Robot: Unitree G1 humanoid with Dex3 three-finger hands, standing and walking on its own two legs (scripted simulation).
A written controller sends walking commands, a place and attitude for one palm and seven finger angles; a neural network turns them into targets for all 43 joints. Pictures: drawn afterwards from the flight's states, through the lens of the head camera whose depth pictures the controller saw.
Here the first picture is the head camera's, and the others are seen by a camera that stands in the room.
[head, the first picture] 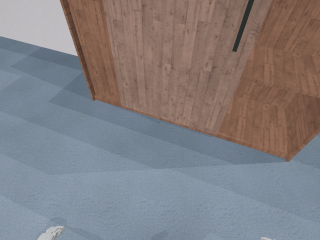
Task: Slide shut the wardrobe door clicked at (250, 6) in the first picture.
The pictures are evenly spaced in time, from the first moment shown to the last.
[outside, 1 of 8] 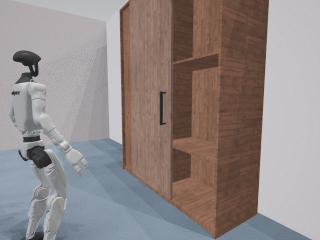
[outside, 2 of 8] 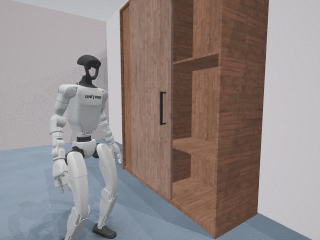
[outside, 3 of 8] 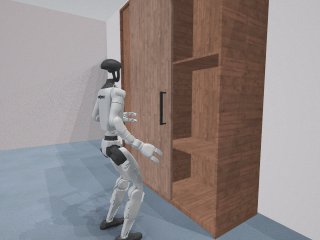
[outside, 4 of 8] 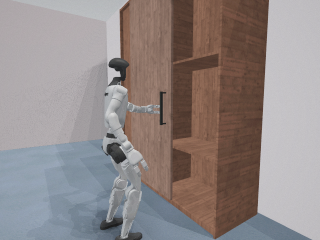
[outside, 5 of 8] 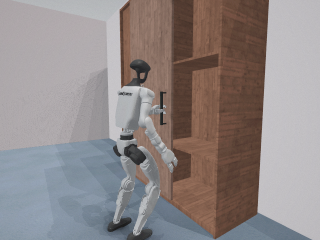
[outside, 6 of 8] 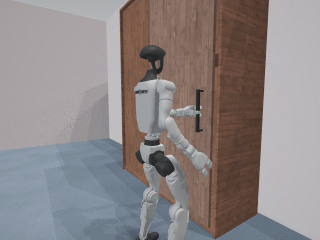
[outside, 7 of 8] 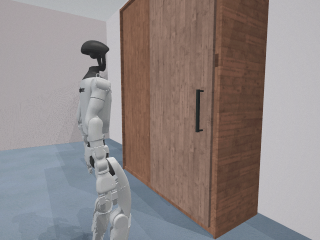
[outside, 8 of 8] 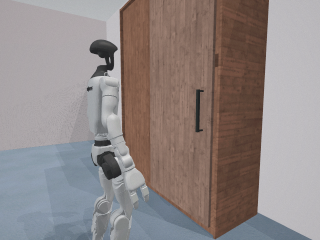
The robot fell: no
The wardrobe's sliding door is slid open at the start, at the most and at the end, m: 0.52 0.52 0.05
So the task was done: no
